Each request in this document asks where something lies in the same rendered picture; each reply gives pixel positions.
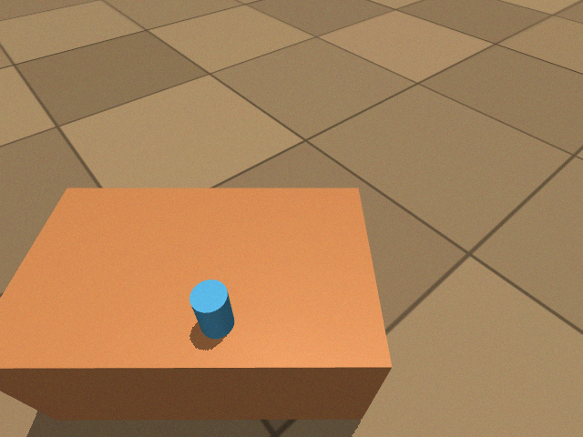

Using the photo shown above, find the can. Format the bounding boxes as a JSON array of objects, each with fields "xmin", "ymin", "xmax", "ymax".
[{"xmin": 189, "ymin": 279, "xmax": 234, "ymax": 339}]

